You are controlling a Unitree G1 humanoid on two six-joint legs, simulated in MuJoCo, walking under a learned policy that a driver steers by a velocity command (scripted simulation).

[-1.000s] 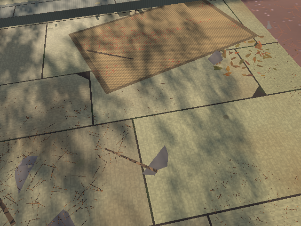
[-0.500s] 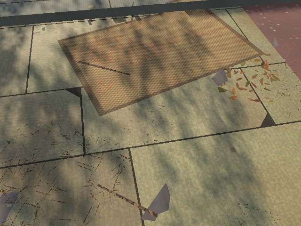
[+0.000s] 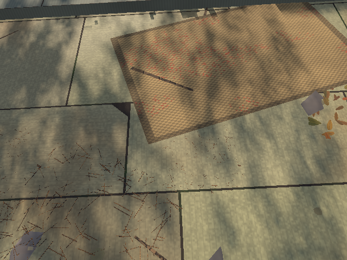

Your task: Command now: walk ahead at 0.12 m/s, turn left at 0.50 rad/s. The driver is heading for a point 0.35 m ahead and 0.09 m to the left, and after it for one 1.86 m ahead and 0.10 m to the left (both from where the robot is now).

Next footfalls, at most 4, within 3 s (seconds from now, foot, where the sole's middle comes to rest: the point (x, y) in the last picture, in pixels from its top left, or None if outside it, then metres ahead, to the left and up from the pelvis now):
0.26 left None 0.06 0.13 -0.78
0.76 right None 0.09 -0.06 -0.78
1.20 left None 0.25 0.25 -0.78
1.74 right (154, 222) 0.57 0.13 -0.78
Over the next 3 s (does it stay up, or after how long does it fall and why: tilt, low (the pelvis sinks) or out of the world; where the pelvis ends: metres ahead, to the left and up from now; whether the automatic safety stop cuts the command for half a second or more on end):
stays up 1.09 0.07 0.01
